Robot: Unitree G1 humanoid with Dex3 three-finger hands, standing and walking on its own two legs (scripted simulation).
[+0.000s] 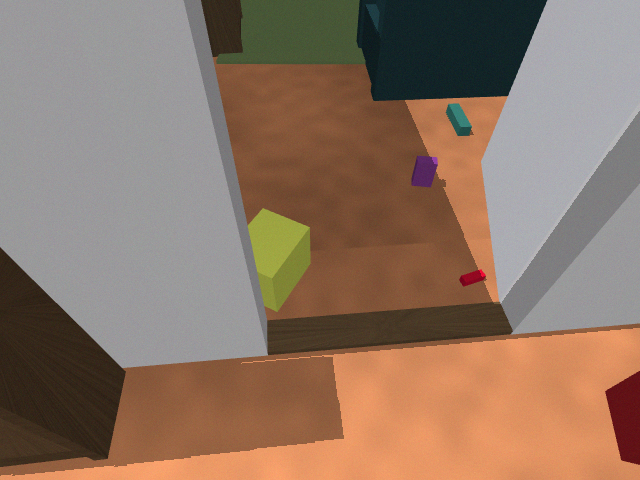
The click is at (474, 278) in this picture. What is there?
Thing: small brick
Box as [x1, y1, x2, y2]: [459, 269, 485, 286]
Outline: 485,275 480,269 462,275 459,280 463,286 481,280
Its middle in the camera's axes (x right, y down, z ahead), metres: +0.59 +0.15 +1.49
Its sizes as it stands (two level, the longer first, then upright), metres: 0.089 0.032 0.031
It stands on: the floor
